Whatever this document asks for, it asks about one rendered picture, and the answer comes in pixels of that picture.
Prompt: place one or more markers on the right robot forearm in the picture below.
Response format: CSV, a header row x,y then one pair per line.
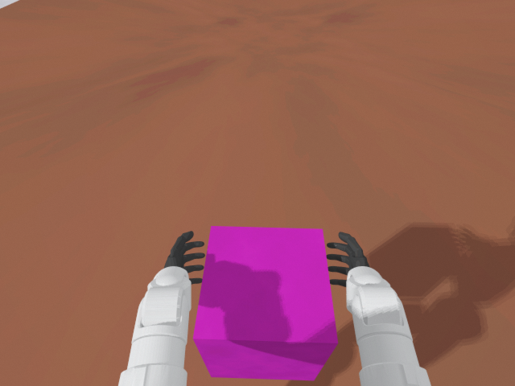
x,y
387,353

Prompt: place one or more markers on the carton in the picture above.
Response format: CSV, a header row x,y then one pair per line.
x,y
265,308

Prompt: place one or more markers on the left robot hand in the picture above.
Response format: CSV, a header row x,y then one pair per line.
x,y
177,257

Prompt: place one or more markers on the left robot forearm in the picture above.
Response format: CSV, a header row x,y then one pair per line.
x,y
160,332

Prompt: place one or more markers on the right robot hand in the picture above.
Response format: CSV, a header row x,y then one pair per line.
x,y
354,259

